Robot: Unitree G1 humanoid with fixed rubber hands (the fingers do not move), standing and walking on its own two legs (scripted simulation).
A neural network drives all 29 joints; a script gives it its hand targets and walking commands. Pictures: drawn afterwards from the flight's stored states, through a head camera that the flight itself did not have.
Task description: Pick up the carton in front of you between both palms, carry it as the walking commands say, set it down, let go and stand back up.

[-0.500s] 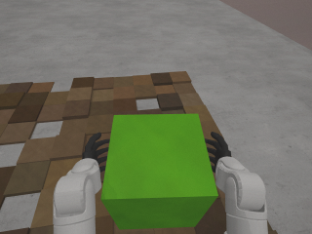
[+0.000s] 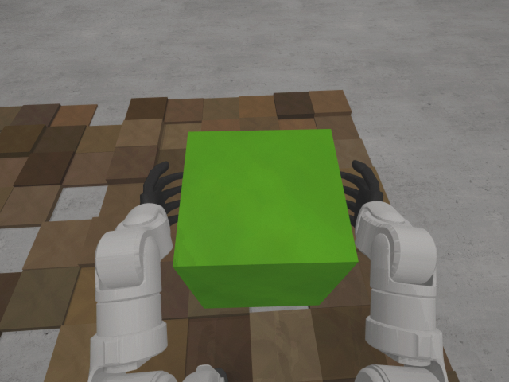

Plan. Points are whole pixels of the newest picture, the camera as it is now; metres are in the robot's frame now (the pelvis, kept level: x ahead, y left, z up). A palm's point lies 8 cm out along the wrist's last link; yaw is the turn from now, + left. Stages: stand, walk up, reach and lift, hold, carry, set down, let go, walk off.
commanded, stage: carry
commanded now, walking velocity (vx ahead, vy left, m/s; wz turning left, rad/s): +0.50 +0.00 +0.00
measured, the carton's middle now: (260, 228) +0.36 +0.01 +0.03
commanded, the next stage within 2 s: none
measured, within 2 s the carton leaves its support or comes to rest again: neither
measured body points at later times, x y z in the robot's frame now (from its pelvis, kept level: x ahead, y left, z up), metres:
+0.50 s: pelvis +0.35 +0.03 -0.02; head +0.38 +0.05 +0.43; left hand +0.66 +0.18 +0.08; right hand +0.65 -0.12 +0.09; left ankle +0.21 +0.09 -0.76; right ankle +0.50 -0.09 -0.72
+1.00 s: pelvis +0.67 +0.01 -0.04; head +0.68 +0.00 +0.41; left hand +1.01 +0.16 +0.07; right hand +1.02 -0.14 +0.06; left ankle +0.82 +0.15 -0.70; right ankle +0.57 -0.03 -0.78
